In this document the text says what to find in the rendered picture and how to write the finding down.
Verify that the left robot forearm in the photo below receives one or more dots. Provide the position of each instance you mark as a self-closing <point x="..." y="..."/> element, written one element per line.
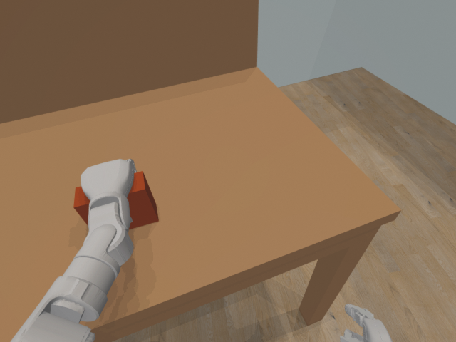
<point x="81" y="293"/>

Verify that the robot left upper arm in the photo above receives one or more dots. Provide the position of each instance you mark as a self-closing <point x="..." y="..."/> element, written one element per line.
<point x="51" y="328"/>

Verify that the table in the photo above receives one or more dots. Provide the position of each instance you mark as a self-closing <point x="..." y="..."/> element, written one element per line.
<point x="247" y="187"/>

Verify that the right robot hand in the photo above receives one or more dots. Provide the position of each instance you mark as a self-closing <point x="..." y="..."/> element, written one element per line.
<point x="373" y="329"/>

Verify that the left robot hand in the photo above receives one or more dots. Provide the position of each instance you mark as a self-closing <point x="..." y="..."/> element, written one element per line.
<point x="113" y="176"/>

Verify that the sponge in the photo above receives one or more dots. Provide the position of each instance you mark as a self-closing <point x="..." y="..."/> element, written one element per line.
<point x="143" y="209"/>

